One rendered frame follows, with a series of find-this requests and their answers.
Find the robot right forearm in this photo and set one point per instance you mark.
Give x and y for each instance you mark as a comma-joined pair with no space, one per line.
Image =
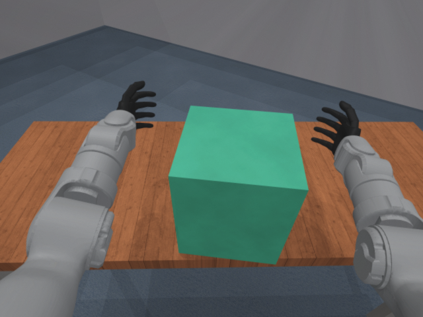
375,194

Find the robot right upper arm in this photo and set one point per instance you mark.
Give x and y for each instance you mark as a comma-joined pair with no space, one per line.
390,259

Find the robot left forearm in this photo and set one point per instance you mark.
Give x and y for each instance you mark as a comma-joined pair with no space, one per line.
94,173

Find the robot left upper arm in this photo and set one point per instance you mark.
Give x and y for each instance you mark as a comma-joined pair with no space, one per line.
71,237

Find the right robot hand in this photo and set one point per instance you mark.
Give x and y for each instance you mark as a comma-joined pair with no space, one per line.
350,126

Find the table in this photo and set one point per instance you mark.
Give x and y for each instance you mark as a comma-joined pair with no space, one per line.
144,235

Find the left robot hand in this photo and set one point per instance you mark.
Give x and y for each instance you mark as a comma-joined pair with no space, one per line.
129,104

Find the carton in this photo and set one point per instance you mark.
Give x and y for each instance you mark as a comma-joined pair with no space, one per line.
237,183

